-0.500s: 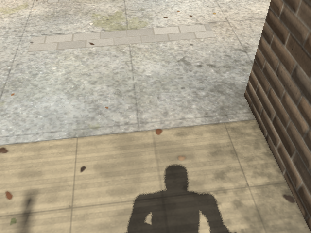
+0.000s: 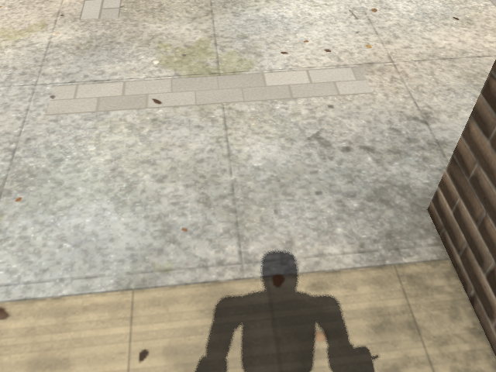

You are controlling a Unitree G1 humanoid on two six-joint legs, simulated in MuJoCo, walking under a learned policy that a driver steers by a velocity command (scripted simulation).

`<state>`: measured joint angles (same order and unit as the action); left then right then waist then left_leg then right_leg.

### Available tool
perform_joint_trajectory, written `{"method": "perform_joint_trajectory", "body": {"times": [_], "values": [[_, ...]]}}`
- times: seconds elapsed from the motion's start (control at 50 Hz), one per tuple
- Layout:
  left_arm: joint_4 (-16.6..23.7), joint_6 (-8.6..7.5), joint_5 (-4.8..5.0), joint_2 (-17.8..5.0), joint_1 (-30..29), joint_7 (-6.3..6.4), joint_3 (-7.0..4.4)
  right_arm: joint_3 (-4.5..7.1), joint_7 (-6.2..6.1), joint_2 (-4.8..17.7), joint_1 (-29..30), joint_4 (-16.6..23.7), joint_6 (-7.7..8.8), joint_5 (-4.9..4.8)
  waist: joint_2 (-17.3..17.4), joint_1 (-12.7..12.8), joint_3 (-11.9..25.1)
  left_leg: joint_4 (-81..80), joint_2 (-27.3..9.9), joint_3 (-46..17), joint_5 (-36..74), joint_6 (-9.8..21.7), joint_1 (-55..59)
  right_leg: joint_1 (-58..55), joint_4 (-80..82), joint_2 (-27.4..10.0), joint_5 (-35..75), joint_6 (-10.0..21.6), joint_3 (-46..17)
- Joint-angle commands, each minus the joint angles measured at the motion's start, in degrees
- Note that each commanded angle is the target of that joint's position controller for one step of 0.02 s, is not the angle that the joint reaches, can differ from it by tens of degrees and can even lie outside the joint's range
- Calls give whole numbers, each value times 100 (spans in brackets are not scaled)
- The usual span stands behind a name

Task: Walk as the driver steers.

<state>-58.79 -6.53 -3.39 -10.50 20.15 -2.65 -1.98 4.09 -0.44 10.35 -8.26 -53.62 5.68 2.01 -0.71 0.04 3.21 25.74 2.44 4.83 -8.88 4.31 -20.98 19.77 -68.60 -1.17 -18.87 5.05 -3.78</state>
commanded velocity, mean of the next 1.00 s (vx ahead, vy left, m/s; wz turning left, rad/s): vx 0.50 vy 0.00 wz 0.35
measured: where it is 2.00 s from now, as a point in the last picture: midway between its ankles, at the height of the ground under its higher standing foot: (172, 218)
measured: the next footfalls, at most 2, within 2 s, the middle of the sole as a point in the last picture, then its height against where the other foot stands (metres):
right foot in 0.42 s outside the picture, level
left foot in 0.94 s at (188, 354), level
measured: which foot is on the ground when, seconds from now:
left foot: down 0.00-0.42, up 0.44-0.92, down 0.94-1.00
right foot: up 0.00-0.40, down 0.42-0.96, up 0.98-1.00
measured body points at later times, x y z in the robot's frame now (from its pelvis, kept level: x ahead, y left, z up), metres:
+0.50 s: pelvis +0.27 -0.05 -0.01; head +0.30 -0.05 +0.44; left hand +0.43 +0.21 -0.10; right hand +0.30 -0.31 -0.15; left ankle +0.10 +0.08 -0.65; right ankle +0.36 -0.14 -0.74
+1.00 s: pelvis +0.49 +0.07 -0.02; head +0.52 +0.10 +0.43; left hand +0.41 +0.35 -0.16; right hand +0.77 -0.09 -0.11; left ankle +0.53 +0.17 -0.74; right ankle +0.39 -0.15 -0.67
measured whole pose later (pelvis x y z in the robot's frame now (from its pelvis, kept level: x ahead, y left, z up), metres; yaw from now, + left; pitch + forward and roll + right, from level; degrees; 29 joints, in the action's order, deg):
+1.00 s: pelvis +0.49 +0.07 -0.02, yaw +25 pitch +2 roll -2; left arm -53.3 -4.2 0.9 -16.0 13.6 0.8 -5.0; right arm 5.4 1.6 15.1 -4.7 -42.0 1.7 -1.2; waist 0.4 2.0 -3.5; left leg 38.4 0.4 3.1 -11.8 5.6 -28.5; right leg 11.1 -56.6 -7.3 -27.6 -2.5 6.2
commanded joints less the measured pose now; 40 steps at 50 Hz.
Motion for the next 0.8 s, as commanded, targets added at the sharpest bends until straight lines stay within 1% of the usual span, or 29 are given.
{"method": "perform_joint_trajectory", "body": {"times": [0.02,0.04,0.06,0.08,0.12,0.16,0.2,0.22,0.26,0.28,0.3,0.32,0.34,0.36,0.38,0.4,0.42,0.44,0.46,0.48,0.5,0.52,0.54,0.56,0.58,0.64,0.68,0.74,0.8], "values": [[752,-68,765,-492,-452,272,-248,-48,63,263,-300,37,107,-268,23,101,3,-1558,-1649,-1908,1138,961,1442,1718,-1050,-465,555,11,-90],[745,-48,783,-427,-343,356,-230,-75,119,312,-259,-19,145,-288,125,212,77,-1606,-1595,-1703,1122,928,1334,1832,-998,-588,624,-27,-116],[780,13,700,-346,-263,416,-249,-95,138,333,-293,-29,151,-263,179,282,-51,-1669,-1559,-1537,983,908,1164,2007,-863,-709,655,-94,-99],[846,78,645,-285,-344,442,-237,-104,136,371,-387,-78,127,-231,248,283,-241,-1745,-1517,-1371,933,892,907,2163,-689,-794,721,-188,-50],[1083,141,480,-304,-811,435,-234,-99,79,516,-647,-132,97,-198,299,184,-500,-1851,-1415,-1169,965,917,609,2478,-80,-923,1185,-375,90],[1270,145,399,-360,-1283,409,-230,-96,14,649,-902,-151,90,-195,206,50,-550,-1866,-1274,-998,1274,867,555,2413,942,-884,1862,-437,197],[1398,136,399,-337,-1773,378,-191,-74,-29,797,-1170,-170,80,-218,286,-143,-497,-1875,-1151,-879,1419,774,666,2012,2058,-695,2348,-457,313],[1468,136,430,-350,-1992,362,-185,-60,-46,842,-1349,-198,61,-267,274,-228,-512,-1864,-1150,-903,1401,757,870,1914,2485,-578,2420,-484,356],[1601,108,474,-398,-2418,304,-163,-21,-82,930,-1580,-230,22,-326,279,-353,-590,-1724,-1263,-1042,1178,743,1354,1924,3106,-445,2390,-534,349],[1651,82,489,-409,-2585,273,-148,4,-109,966,-1651,-238,-24,-337,311,-402,-639,-1564,-1344,-1138,1127,749,1626,1988,3366,-409,2315,-547,305],[1704,46,486,-443,-2716,232,-146,24,-136,978,-1728,-251,-61,-343,331,-433,-672,-1410,-1431,-1233,1091,750,1831,1990,3575,-370,2211,-545,277],[1736,10,487,-496,-2757,197,-157,46,-156,983,-1747,-256,-103,-340,382,-397,-692,-1250,-1508,-1343,1117,738,1985,1905,3765,-328,2028,-519,246],[1732,-28,497,-591,-2662,175,-186,69,-168,984,-1744,-265,-130,-337,439,-305,-659,-1083,-1565,-1440,1188,698,2065,1661,3954,-280,1839,-473,237],[1677,-66,490,-699,-2462,166,-228,97,-169,1026,-1661,-245,-146,-325,521,-170,-549,-819,-1566,-1491,1561,650,2051,1215,4067,-170,1638,-412,302],[1539,-99,469,-876,-1999,182,-314,106,-159,1028,-1551,-193,-154,-314,544,72,-280,-306,-1398,-1423,2246,551,2030,503,4219,-13,1487,-312,415],[1259,-121,407,-1179,-1012,206,-453,65,-134,900,-1399,-94,-157,-275,514,482,362,735,-1060,-1232,2549,393,1566,-941,4048,-119,1635,-109,345],[1112,-110,306,-1646,157,268,-567,-5,-109,712,-1232,155,-140,-174,-102,897,1336,2629,-552,-889,909,151,239,-2872,3799,-1285,1936,231,-828],[1063,-69,257,-1901,308,245,-599,-178,-64,40,-2041,234,-6,-331,-1901,499,2091,4405,156,-801,-2266,-186,-1854,-4575,4507,-2532,1400,1171,-3353],[1155,-29,265,-1331,207,282,-487,-51,-38,593,-1855,130,62,-451,-1372,638,1966,5255,-188,-1351,-2222,-214,-2433,-4318,4854,-2392,605,1137,-3693],[1259,-14,292,-996,-239,325,-400,40,-47,875,-1250,293,46,-469,-875,625,1157,5459,-460,-1194,-1733,-207,-2724,-3514,4898,-2249,610,864,-2654],[1292,-6,300,-856,-675,320,-337,66,-78,883,-891,394,-2,-422,-328,438,680,5323,-741,-1040,-1245,-202,-2435,-2502,5106,-2046,931,706,-1930],[1255,-9,280,-711,-954,291,-307,113,-104,836,-710,477,-68,-356,-245,260,285,5059,-900,-1000,-994,-187,-2171,-1699,5359,-1824,1077,607,-1404],[1206,-14,241,-603,-1106,269,-279,138,-99,737,-814,508,-164,-360,-402,54,65,4856,-1032,-1044,-864,-160,-1854,-1187,5582,-1637,1111,501,-924],[1140,-19,242,-577,-1129,260,-289,138,-99,611,-889,552,-247,-386,-528,-35,-59,4704,-1077,-1026,-807,-137,-1686,-904,5764,-1557,1128,466,-616],[1082,-32,252,-623,-1103,269,-311,136,-107,535,-860,606,-309,-398,-511,-70,-184,4564,-1104,-1002,-725,-142,-1698,-753,5891,-1532,1317,483,-343],[970,-48,225,-907,-969,350,-401,147,-103,559,-465,850,-385,-331,-270,-100,-326,3965,-1120,-1093,-130,-234,-2044,-821,6032,-1585,1903,556,213],[931,-23,238,-1021,-899,400,-436,134,-40,568,-227,952,-385,-311,-246,-71,-333,3337,-1120,-1043,402,-270,-2084,-982,6042,-1532,1996,496,584],[892,17,286,-1174,-747,441,-479,85,84,541,361,1136,-378,-301,-225,130,-478,2374,-1051,-744,908,-255,-1910,-1151,6058,-1485,1925,406,1028],[781,99,370,-1334,-471,426,-522,81,168,597,835,1345,-443,-325,-220,333,-689,1827,-974,-504,663,-205,-1980,-1674,6015,-1629,1741,387,1195]]}}
Velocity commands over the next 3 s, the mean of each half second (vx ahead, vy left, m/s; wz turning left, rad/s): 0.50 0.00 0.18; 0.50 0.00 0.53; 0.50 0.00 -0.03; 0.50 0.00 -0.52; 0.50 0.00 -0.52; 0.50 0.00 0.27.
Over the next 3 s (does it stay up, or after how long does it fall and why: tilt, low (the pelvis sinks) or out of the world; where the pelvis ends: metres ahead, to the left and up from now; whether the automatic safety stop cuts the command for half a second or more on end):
stays up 1.55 0.20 -0.01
